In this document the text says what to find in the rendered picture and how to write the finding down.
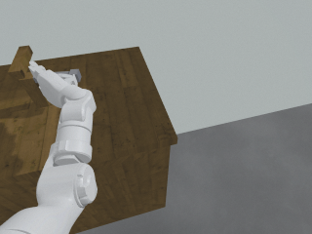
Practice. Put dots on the counter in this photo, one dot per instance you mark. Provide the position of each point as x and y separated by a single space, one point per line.
131 135

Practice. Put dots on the left robot forearm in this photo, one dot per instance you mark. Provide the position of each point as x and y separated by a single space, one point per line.
75 125

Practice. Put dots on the robot left upper arm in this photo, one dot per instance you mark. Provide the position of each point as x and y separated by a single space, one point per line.
63 192

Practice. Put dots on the tap lever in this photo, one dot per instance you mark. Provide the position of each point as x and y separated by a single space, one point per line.
76 72

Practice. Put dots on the left robot hand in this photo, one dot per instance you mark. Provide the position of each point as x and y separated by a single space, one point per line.
50 83

